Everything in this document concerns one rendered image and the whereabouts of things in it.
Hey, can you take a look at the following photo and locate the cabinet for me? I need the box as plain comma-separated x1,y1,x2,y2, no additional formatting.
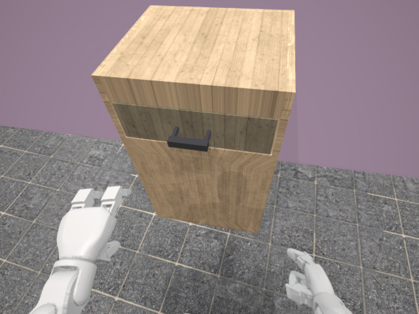
91,5,296,234

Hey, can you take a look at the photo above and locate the left robot hand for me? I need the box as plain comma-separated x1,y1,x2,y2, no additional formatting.
57,186,132,262

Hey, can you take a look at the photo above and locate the right robot hand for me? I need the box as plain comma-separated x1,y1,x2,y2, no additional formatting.
285,248,335,309

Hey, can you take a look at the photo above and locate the left robot forearm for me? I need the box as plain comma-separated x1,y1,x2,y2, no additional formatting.
29,258,97,314

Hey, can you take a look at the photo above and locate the right robot forearm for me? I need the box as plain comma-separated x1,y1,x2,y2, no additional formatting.
313,293,352,314

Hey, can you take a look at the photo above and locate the handle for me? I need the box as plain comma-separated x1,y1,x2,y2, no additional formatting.
167,126,211,152

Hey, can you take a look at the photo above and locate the drawer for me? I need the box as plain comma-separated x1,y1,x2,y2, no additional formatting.
112,102,278,154

